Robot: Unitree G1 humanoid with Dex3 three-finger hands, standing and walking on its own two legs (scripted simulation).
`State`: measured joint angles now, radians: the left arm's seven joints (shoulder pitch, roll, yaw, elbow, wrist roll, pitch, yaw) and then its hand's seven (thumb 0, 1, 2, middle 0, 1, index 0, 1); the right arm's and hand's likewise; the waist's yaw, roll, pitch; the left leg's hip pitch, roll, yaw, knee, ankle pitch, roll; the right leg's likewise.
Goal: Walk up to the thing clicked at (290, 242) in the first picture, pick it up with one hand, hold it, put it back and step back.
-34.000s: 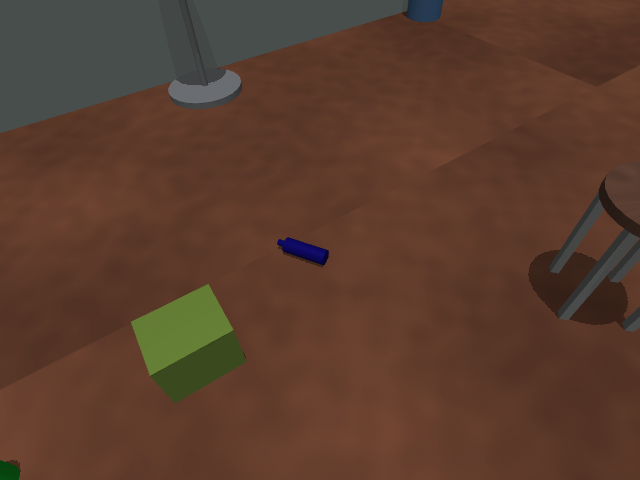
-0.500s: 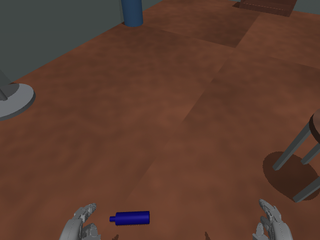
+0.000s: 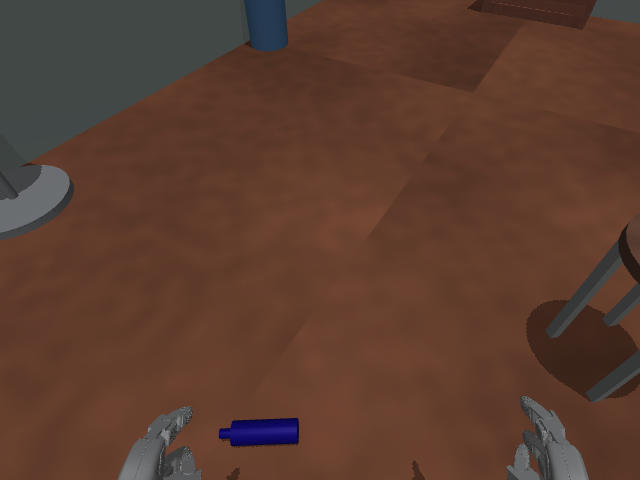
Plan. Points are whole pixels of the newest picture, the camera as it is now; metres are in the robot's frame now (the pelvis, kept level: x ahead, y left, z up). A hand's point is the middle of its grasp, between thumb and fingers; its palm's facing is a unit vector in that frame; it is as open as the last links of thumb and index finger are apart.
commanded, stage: stand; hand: left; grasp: from above
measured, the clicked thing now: (258, 432) +0.40 +0.22 -0.68
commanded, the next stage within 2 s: none
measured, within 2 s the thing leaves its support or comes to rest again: neither
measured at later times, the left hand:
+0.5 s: hand out of the picture +0.08 +0.25 -0.12, palm faces +0.04 -0.95 -0.32, open 7.4 cm
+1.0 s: hand out of the picture +0.03 +0.24 -0.10, palm faces +0.06 -0.94 -0.34, open 7.4 cm
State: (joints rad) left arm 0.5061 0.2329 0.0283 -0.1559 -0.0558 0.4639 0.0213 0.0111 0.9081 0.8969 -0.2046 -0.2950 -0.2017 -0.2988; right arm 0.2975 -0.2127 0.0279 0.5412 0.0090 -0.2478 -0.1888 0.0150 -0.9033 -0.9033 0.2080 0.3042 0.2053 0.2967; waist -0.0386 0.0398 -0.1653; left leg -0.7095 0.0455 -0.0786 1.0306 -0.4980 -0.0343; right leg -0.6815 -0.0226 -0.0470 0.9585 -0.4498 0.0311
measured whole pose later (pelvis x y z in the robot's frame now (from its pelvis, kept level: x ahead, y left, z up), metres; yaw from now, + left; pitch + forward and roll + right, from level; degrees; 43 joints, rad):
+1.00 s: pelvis -0.01 +0.00 +0.07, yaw +1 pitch -5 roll +0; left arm 0.17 0.30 0.04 1.12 0.03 0.01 0.03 0.00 0.91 0.90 -0.21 -0.30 -0.20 -0.30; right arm 0.16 -0.29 -0.03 1.09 -0.02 0.01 -0.02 0.01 -0.91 -0.90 0.21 0.30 0.20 0.30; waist 0.02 0.01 0.06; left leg -0.12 0.01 -0.05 0.42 -0.21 -0.02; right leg -0.11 -0.06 -0.04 0.40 -0.20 0.04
